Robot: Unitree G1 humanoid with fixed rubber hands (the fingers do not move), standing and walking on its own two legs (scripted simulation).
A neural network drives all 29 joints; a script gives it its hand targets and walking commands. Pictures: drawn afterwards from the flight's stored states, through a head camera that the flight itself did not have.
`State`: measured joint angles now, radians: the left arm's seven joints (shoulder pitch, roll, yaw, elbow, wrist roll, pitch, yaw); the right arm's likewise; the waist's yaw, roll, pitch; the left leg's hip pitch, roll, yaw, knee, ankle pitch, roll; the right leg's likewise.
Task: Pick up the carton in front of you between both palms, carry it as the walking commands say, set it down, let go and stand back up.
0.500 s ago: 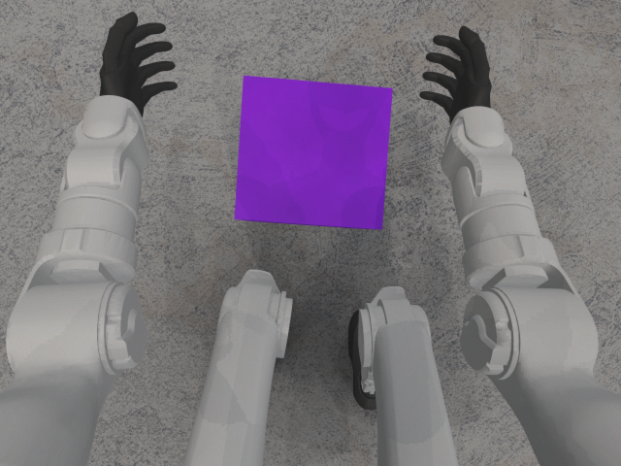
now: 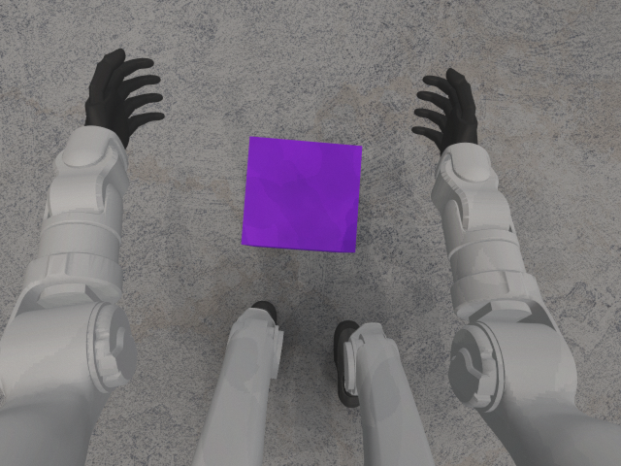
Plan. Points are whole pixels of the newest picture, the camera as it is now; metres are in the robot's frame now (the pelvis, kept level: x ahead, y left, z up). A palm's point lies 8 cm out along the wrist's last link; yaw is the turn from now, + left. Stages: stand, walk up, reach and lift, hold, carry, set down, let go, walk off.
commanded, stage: set down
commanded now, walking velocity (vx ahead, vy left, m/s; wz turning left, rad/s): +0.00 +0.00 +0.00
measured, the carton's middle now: (300, 203) +0.46 +0.05 -0.49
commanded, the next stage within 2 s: let go in 0.02 s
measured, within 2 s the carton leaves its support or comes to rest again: neither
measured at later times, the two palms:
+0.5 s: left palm (24, 202) +0.37 +0.27 +0.01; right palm (553, 236) +0.39 -0.17 +0.01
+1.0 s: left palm out of the picture +0.24 +0.22 +0.10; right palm out of the picture +0.26 -0.24 +0.10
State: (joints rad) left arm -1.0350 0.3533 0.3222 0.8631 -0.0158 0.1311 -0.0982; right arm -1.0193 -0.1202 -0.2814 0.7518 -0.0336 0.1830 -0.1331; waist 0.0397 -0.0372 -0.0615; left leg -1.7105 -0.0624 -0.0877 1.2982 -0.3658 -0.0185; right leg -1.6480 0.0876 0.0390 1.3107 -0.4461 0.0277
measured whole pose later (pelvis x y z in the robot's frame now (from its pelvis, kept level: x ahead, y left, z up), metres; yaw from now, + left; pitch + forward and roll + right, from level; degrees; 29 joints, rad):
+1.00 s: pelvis +0.09 -0.02 +0.17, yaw +2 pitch -1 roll +1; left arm 0.24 0.21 0.04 0.44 -0.01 0.07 -0.08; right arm 0.23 -0.22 -0.04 0.44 -0.01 0.06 0.06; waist -0.01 -0.01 0.05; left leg -0.18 -0.04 -0.09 0.41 -0.22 -0.01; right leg -0.13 0.04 0.08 0.43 -0.29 -0.02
